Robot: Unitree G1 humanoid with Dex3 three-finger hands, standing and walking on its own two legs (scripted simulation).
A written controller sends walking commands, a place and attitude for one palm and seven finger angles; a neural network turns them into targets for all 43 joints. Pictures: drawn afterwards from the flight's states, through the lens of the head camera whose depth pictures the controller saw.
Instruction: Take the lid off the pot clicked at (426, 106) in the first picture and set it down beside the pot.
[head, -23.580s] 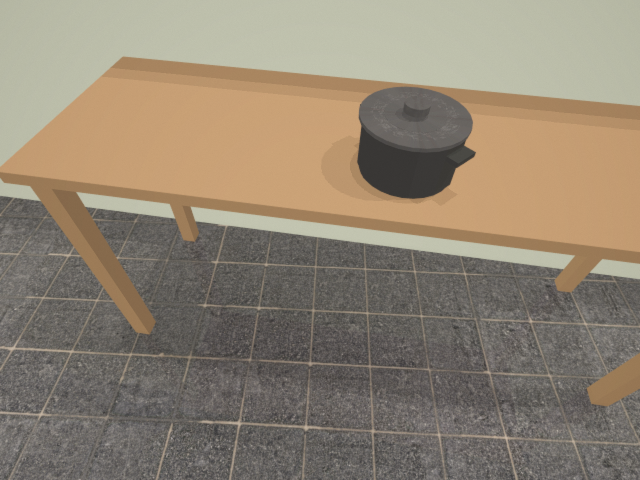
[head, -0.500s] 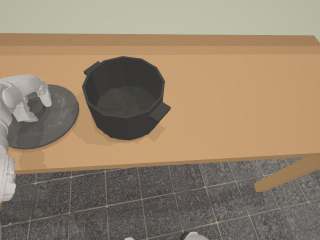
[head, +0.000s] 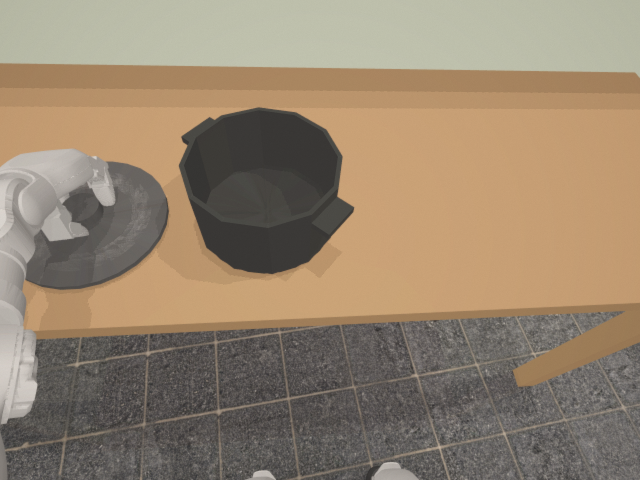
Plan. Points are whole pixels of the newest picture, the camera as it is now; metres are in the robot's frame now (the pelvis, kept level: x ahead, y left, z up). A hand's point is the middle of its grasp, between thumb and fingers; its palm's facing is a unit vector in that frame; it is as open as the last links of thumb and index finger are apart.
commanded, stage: open the fingers wide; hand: left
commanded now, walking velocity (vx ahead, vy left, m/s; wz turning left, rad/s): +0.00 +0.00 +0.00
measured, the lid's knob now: (82, 210) +0.46 +0.31 +0.02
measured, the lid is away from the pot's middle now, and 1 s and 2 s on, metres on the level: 0.25 0.25 0.25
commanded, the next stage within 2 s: raise the empty hand in 0.66 s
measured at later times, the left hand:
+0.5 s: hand (65, 220) +0.43 +0.31 +0.04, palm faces -0.44 -0.09 -0.90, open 10.4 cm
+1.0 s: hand (76, 208) +0.44 +0.30 +0.05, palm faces -0.42 -0.08 -0.91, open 11.0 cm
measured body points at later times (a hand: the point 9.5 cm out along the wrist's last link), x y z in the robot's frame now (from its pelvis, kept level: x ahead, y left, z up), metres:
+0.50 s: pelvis +0.01 +0.01 +0.01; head +0.08 +0.02 +0.45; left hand +0.45 +0.31 +0.10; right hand +0.04 -0.27 -0.11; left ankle -0.01 +0.05 -0.71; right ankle +0.03 -0.19 -0.71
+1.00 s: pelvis +0.01 +0.00 +0.01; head +0.09 +0.02 +0.45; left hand +0.46 +0.30 +0.10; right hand +0.05 -0.27 -0.11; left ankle -0.01 +0.05 -0.71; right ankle +0.03 -0.19 -0.71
